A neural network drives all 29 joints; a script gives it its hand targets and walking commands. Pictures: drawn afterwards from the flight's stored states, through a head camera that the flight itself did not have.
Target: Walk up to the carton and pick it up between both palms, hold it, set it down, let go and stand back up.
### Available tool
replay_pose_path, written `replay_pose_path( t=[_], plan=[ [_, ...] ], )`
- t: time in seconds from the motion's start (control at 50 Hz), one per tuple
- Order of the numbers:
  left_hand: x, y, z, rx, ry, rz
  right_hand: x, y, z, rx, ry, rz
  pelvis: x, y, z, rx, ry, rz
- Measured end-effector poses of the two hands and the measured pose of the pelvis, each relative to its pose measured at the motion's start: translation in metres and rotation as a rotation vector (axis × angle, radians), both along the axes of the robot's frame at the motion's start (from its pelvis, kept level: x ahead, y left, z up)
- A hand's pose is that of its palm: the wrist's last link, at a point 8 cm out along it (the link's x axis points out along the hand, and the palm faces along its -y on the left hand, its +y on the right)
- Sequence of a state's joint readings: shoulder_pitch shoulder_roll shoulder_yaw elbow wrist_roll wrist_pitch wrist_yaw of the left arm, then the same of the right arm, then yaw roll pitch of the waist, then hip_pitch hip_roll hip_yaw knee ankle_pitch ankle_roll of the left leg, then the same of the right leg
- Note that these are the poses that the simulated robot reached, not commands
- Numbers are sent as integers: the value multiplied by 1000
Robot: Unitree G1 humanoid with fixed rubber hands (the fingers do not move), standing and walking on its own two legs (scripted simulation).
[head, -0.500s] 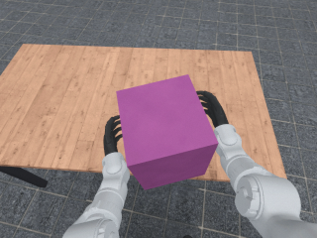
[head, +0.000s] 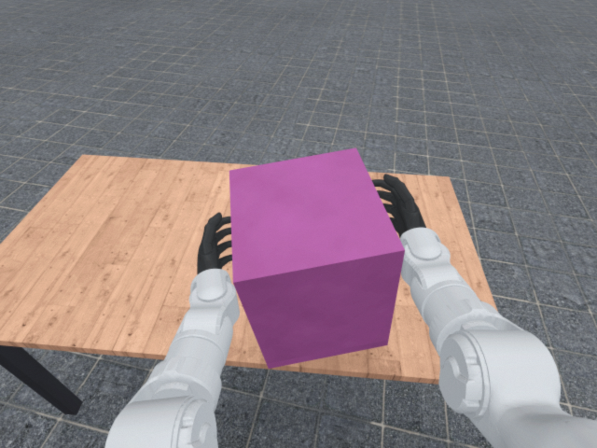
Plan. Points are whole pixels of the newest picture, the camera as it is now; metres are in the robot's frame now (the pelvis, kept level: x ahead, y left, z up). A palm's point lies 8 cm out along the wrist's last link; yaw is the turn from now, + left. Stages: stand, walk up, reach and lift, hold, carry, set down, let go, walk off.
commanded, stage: reach and lift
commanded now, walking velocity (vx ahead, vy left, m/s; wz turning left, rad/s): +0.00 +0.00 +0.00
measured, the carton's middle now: (311, 261) +0.42 +0.04 +0.03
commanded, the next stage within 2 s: hold in 1.84 s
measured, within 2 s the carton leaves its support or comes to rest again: neither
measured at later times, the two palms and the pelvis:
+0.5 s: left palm (209, 249) +0.36 +0.17 +0.11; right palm (421, 227) +0.41 -0.11 +0.13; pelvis +0.01 +0.00 +0.01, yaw +1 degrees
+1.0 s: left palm (206, 227) +0.36 +0.17 +0.15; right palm (434, 226) +0.39 -0.12 +0.16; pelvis +0.00 +0.00 +0.01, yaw +1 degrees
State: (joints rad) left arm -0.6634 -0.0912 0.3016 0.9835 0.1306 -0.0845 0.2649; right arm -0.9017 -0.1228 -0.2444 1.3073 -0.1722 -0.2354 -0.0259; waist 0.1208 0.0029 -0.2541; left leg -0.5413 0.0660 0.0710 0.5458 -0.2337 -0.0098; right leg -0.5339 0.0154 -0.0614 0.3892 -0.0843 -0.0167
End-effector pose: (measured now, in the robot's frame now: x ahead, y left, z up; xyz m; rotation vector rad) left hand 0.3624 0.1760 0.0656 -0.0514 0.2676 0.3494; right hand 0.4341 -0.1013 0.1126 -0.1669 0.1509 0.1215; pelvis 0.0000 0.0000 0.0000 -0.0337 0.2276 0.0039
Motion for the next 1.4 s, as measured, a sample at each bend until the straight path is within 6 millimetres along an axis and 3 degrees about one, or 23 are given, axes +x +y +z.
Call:
replay_pose_path(
  t=[0.1,0.18,0.46,0.6,0.76,1.0,1.4],
  plan=[
    [7,-4,32,-16,13,-37,-4,-8,28,-22,18,-35,2,1,6,1,-93,6],
    [9,-10,45,-25,33,-61,-7,-15,38,-22,40,-60,6,-1,10,4,-152,10],
    [-1,-6,39,-22,45,-63,-21,-12,20,68,72,-96,9,-5,13,11,-213,13],
    [1,2,58,-6,-1,-80,-26,-6,33,95,30,-119,7,-4,13,11,-223,17],
    [3,-4,77,-6,-7,-121,-37,-14,45,94,23,-159,3,-1,13,11,-264,24],
    [-2,-6,87,10,17,-136,-46,-17,47,91,44,-171,-1,-1,13,12,-296,25],
    [2,0,99,29,9,-138,-41,-11,55,117,35,-174,-1,0,13,13,-306,26]
  ],
)
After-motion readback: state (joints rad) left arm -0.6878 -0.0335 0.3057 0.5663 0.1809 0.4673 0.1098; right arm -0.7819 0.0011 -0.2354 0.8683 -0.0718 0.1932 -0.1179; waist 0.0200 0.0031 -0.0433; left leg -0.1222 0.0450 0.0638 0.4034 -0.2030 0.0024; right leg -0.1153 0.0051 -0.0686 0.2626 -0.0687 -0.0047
